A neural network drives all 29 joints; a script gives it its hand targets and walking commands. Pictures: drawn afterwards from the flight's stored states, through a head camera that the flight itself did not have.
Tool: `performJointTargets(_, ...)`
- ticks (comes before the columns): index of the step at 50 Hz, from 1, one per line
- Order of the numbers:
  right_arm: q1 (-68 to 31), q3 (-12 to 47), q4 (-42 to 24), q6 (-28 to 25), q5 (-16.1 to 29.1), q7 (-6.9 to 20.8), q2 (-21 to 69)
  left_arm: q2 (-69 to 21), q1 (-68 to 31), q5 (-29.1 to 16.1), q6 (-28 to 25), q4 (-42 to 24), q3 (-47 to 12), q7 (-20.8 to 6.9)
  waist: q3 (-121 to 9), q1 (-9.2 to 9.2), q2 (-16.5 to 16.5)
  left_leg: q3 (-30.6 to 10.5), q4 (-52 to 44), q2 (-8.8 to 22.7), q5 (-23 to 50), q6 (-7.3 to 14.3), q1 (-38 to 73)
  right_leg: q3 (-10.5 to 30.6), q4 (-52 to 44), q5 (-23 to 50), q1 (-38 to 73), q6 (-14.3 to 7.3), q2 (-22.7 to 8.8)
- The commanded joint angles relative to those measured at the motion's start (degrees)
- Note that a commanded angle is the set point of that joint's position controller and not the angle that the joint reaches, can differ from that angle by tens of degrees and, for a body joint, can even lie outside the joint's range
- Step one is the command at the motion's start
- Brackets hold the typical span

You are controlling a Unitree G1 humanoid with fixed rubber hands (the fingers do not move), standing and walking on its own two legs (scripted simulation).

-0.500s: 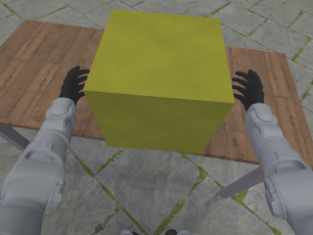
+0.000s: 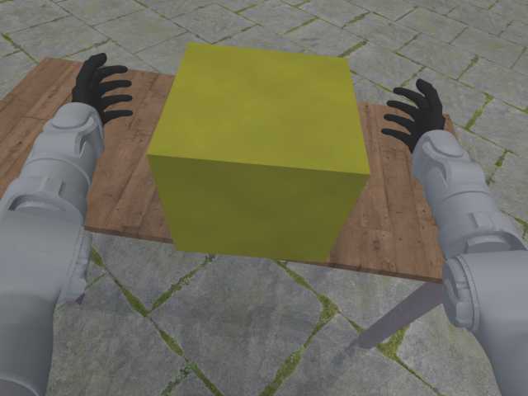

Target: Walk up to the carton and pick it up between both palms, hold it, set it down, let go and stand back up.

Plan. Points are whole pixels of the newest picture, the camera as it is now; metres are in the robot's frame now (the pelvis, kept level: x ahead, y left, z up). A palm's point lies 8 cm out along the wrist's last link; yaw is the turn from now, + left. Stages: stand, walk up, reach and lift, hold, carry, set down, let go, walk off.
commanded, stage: set down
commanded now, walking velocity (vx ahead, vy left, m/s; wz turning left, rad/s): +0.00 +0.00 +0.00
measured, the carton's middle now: (259, 157) +0.51 -0.01 +0.05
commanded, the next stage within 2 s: none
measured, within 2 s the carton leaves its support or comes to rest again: neither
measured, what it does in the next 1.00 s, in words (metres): stands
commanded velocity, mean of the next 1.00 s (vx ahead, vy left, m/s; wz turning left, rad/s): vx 0.00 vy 0.00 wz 0.00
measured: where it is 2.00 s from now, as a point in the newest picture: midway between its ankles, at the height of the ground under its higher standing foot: outside the picture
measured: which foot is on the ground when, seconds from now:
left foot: down 0.00-1.00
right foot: down 0.00-1.00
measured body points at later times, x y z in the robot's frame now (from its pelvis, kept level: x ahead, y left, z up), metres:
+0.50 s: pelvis +0.03 +0.00 +0.02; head +0.06 +0.02 +0.47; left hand +0.47 +0.23 +0.14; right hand +0.42 -0.25 +0.13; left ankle +0.03 +0.10 -0.72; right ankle +0.04 -0.09 -0.72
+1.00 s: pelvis +0.03 +0.01 +0.02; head +0.03 +0.03 +0.47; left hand +0.40 +0.25 +0.10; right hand +0.35 -0.25 +0.10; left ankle +0.03 +0.10 -0.72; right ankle +0.04 -0.09 -0.72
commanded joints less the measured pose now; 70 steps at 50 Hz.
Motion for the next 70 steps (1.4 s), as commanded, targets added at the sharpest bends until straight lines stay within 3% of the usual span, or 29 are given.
performJointTargets(1, -31.7, -2.1, -13.3, -0.6, 0.8, 0.2, -15.8, 11.0, -34.2, 0.6, -0.2, -14.4, 3.7, -0.4, -38.9, -0.35, 8.1, -3.7, -2.9, -0.8, 16.3, -2.3, 26.2, 3.2, -3.6, 16.6, 18.4, 2.3, 0.3)
performJointTargets(7, -29.3, -2.1, -17.3, 1.4, 1.7, 0.1, -16.3, 11.7, -32.1, 1.9, 3.2, -20.9, 6.1, -0.9, -39.7, -0.88, 8.8, -3.7, -3.4, -0.7, 21.7, -2.7, 32.2, 2.9, -5.2, 22.3, 21.0, 2.4, 0.8)
performJointTargets(13, -16.3, 0.6, -21.8, 2.2, 3.7, -1.1, -14.7, 12.0, -17.9, 7.6, 6.8, -27.2, 13.6, -2.9, -35.3, 0.52, 5.8, -2.9, -6.1, -1.7, 27.1, -2.2, 32.0, 4.2, -5.7, 34.6, 34.4, 3.5, 1.0)
performJointTargets(15, -13.4, 0.8, -22.4, 2.0, 3.7, -1.6, -13.6, 11.7, -14.8, 9.2, 7.1, -27.9, 15.1, -3.5, -31.2, 0.81, 5.5, -2.6, -7.6, -2.0, 25.4, -1.8, 30.5, 4.8, -6.2, 33.7, 36.5, 3.6, 0.6)
performJointTargets(20, -5.5, -1.2, -31.8, 0.3, 3.4, -2.3, -12.5, 10.3, -5.9, 10.9, 6.9, -38.1, 18.1, -3.9, -25.5, 1.38, 5.5, -1.9, -8.8, -2.0, 25.5, -2.0, 34.2, 4.6, -8.3, 30.3, 35.2, 3.6, 1.1)
performJointTargets(25, -3.5, -5.4, -42.4, 0.2, 1.0, -2.1, -12.7, 10.5, -4.3, 8.4, 7.0, -48.0, 18.5, -2.0, -25.9, 1.56, 5.6, -1.6, -8.8, -1.4, 22.0, -2.2, 36.7, 4.5, -9.3, 23.1, 30.8, 3.3, 1.1)
performJointTargets(31, 6.1, -6.3, -52.2, 0.1, -0.3, -1.9, -11.9, 11.2, 6.0, 7.7, 6.9, -57.5, 20.9, -0.8, -31.0, 2.95, 4.0, -1.5, -7.9, -1.0, 25.7, -2.0, 39.2, 5.4, -8.3, 27.0, 33.3, 3.8, 0.8)
performJointTargets(35, 14.1, -6.3, -53.4, 0.6, -0.5, -2.2, -10.0, 10.3, 13.8, 9.0, 7.2, -59.6, 23.0, -1.5, -28.2, 3.36, 3.4, -1.6, -8.8, -1.0, 25.7, -1.9, 38.1, 6.4, -8.6, 28.2, 35.8, 3.9, 0.5)
performJointTargets(44, 21.8, -6.9, -52.0, 1.6, -1.6, -1.3, -6.6, 6.2, 20.7, 9.1, 6.7, -58.3, 21.5, -2.2, -11.4, 3.08, 4.8, -1.9, -11.9, -0.3, 15.4, -1.6, 36.2, 6.6, -12.2, 13.1, 29.8, 2.6, -0.4)
performJointTargets(48, 25.2, -7.1, -51.7, 0.9, -2.2, -0.7, -5.6, 4.8, 23.9, 9.5, 5.3, -58.8, 20.6, -2.1, -8.8, 3.32, 5.8, -2.2, -12.4, -0.1, 14.3, -1.9, 37.0, 6.5, -12.7, 10.4, 28.9, 2.0, -0.4)
performJointTargets(60, 36.2, -7.6, -60.7, -3.7, -4.9, -0.2, -4.2, 4.4, 36.4, 8.2, -1.3, -64.6, 20.2, -1.2, -10.7, 4.89, 2.6, -2.7, -12.1, 0.0, 16.5, -1.6, 37.7, 6.9, -12.1, 10.3, 30.8, 2.2, -0.3)
performJointTargets(70, 48.3, -6.9, -61.1, -7.7, -5.2, -0.3, -1.4, 2.2, 49.3, 8.1, -7.1, -66.3, 18.2, -1.9, -4.3, 5.46, 4.1, -2.8, -12.2, 0.5, 17.6, -2.0, 37.7, 7.7, -12.9, 8.7, 30.3, 1.1, -0.7)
